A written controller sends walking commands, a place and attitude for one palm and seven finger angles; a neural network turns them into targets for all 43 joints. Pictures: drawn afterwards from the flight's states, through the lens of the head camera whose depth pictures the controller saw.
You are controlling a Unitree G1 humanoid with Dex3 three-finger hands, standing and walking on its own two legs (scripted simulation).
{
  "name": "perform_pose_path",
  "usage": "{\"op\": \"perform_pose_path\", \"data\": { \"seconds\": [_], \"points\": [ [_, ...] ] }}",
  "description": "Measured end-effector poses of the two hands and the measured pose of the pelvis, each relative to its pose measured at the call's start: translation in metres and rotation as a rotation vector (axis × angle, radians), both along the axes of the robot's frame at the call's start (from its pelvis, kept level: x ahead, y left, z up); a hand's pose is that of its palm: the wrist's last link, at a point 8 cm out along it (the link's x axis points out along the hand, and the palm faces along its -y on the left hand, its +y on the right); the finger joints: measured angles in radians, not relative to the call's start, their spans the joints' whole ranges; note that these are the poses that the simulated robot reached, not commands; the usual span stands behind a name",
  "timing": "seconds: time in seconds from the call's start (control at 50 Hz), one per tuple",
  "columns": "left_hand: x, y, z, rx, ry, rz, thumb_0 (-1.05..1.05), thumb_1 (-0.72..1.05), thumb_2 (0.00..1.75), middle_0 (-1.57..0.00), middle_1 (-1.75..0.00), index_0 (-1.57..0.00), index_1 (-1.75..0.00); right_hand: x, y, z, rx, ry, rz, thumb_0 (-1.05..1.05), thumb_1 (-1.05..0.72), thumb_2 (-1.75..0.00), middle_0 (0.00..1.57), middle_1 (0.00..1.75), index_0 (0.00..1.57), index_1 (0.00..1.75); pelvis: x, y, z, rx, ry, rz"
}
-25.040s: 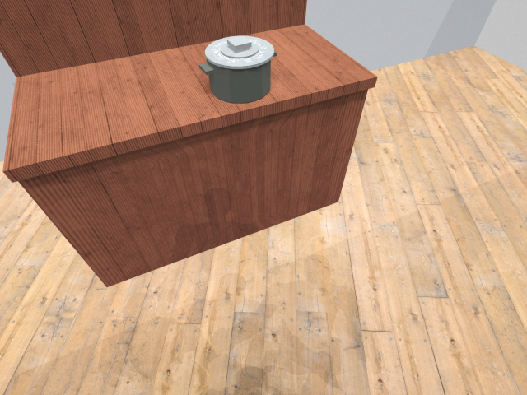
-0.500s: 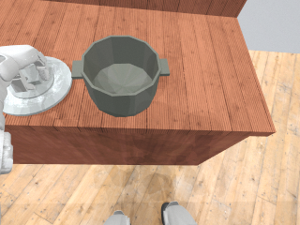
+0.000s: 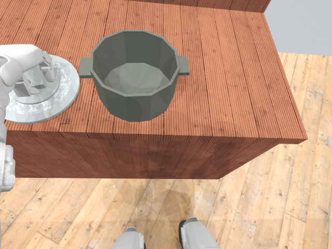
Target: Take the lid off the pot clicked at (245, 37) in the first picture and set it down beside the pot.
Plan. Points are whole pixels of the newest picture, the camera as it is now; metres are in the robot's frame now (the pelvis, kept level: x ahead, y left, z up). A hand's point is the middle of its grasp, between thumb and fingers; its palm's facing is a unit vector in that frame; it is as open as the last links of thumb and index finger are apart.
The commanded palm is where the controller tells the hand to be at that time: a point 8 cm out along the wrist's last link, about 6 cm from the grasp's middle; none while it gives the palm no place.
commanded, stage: open the fingers wide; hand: left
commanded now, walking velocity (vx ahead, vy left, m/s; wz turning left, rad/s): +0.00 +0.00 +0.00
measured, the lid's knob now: (31, 79) +0.52 +0.30 +0.02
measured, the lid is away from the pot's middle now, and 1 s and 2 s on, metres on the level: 0.25 0.25 0.25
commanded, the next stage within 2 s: raise the empty hand in 0.68 s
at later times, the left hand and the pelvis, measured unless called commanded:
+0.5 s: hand (28, 79) +0.50 +0.29 +0.05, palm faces -0.47 -0.04 -0.88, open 10.2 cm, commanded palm +0.53 +0.27 +0.09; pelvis +0.01 +0.00 +0.00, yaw +0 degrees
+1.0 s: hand (34, 78) +0.50 +0.28 +0.05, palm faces -0.45 -0.03 -0.89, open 11.0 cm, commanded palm +0.52 +0.26 +0.11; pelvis +0.01 +0.00 +0.01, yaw +0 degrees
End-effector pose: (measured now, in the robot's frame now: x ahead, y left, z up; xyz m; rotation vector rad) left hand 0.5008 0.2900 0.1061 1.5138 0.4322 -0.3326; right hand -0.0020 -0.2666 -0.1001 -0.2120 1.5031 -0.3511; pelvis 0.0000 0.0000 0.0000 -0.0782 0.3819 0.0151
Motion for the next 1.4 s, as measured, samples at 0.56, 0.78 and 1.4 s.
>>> {"op": "perform_pose_path", "data": {
  "seconds": [0.56, 0.78, 1.4],
  "points": [
    [0.007, 0.001, -0.002, -0.002, -0.001, -0.001, 0.00, 0.03, 0.64, -0.40, -0.94, -0.40, -0.92, 0.000, 0.006, 0.003, 0.007, 0.024, -0.015, 0.00, -0.90, -0.89, 0.21, 0.30, 0.21, 0.30, 0.007, 0.004, 0.002, -0.006, 0.003, -0.001],
    [0.005, 0.000, -0.002, 0.002, 0.002, -0.006, 0.00, 0.01, 0.62, -0.37, -0.94, -0.36, -0.88, 0.009, 0.008, 0.003, 0.017, 0.015, -0.002, 0.00, -0.90, -0.89, 0.21, 0.30, 0.21, 0.30, 0.009, 0.005, 0.005, -0.005, -0.003, 0.004],
    [0.008, -0.007, 0.045, -0.015, -0.028, -0.003, 0.00, 0.01, 0.62, -0.36, -0.88, -0.36, -0.88, 0.030, -0.001, 0.021, 0.022, -0.058, 0.001, 0.00, -0.90, -0.89, 0.21, 0.30, 0.21, 0.30, 0.028, -0.001, 0.027, 0.014, -0.082, -0.002]
  ]
}}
